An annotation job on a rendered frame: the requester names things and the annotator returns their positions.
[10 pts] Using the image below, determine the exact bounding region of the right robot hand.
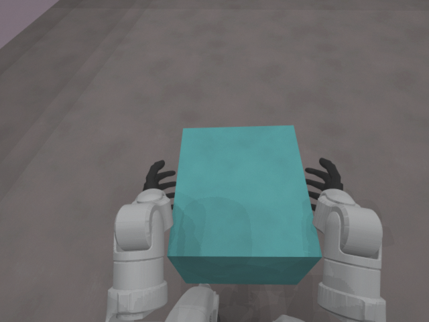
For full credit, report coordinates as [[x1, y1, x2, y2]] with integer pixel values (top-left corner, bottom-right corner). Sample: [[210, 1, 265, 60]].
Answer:
[[305, 158, 343, 211]]

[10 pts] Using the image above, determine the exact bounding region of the left robot hand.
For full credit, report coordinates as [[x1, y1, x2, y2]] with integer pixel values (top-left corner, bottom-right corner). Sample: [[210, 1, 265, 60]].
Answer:
[[143, 160, 176, 209]]

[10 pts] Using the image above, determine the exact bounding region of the left robot forearm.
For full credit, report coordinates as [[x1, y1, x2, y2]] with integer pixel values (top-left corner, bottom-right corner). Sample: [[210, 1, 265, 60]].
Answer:
[[105, 189, 174, 322]]

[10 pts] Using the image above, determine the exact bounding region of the right robot forearm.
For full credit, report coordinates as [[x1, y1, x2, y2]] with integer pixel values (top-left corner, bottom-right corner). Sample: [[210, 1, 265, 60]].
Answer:
[[312, 189, 386, 322]]

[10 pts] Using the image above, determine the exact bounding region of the robot left thigh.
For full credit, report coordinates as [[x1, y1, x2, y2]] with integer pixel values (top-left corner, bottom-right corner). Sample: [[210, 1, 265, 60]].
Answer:
[[165, 286, 219, 322]]

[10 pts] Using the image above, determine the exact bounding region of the carton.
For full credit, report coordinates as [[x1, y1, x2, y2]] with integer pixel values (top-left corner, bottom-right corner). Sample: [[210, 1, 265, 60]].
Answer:
[[167, 125, 322, 284]]

